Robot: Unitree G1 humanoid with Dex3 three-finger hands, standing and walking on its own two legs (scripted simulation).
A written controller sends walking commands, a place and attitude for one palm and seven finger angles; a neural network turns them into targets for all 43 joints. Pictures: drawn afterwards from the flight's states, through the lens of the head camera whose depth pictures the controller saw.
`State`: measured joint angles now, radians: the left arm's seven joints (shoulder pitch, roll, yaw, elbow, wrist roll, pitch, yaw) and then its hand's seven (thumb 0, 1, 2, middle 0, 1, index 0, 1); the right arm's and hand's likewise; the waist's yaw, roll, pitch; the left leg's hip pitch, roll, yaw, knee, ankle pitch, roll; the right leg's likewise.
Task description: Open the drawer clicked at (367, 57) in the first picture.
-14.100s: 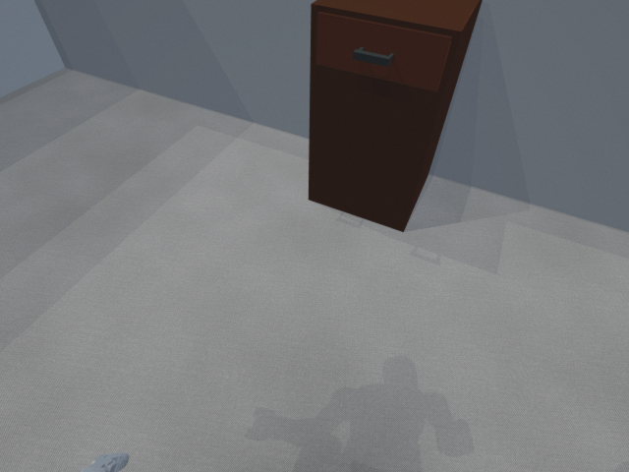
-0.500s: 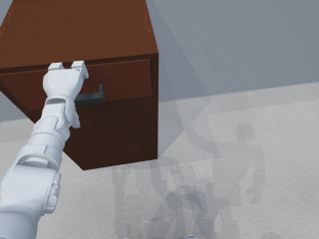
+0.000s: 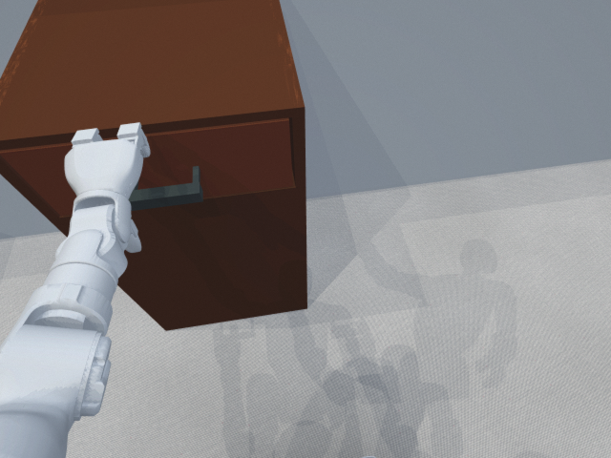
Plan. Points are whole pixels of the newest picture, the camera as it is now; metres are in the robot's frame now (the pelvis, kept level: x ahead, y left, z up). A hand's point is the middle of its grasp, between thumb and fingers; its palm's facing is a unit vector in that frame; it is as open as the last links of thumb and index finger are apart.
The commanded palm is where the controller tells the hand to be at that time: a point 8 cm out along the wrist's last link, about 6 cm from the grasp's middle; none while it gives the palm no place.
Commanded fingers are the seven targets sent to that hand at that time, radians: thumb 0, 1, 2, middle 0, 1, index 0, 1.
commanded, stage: move the hooked fingers above the handle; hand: left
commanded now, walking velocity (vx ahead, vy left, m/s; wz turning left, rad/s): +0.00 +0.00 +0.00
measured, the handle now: (164, 186) +0.53 +0.21 -0.01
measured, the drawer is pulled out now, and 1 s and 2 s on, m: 0.00 0.00 0.00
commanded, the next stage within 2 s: lower the fingers behind the handle in 1.06 s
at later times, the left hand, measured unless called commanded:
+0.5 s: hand (135, 190) +0.48 +0.23 +0.05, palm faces +0.01 +0.03 -1.00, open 13.8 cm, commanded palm +0.46 +0.25 +0.11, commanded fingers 0.00 -0.50 0.30 -0.30 -1.20 -0.30 -1.20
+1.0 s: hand (147, 185) +0.49 +0.21 +0.05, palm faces +0.09 +0.02 -1.00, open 13.8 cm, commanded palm +0.46 +0.24 +0.11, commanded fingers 0.00 -0.50 0.30 -0.30 -1.20 -0.30 -1.20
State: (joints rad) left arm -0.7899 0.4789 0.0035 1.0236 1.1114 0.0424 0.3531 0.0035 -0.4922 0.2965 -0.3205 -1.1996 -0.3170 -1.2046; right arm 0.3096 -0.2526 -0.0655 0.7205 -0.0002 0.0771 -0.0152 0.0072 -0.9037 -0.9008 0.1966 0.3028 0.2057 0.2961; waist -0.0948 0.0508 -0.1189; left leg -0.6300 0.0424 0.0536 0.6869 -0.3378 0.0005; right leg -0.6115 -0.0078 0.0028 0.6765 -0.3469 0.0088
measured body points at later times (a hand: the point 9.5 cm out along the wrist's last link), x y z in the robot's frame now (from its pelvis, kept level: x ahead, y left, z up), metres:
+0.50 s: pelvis -0.01 +0.01 +0.00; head +0.09 -0.01 +0.44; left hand +0.48 +0.23 +0.10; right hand +0.02 -0.26 -0.14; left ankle -0.01 +0.12 -0.72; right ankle -0.02 -0.13 -0.72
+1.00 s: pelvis -0.01 +0.01 -0.01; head +0.09 +0.00 +0.43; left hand +0.48 +0.21 +0.10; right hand +0.02 -0.26 -0.14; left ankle -0.01 +0.12 -0.72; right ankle -0.02 -0.13 -0.72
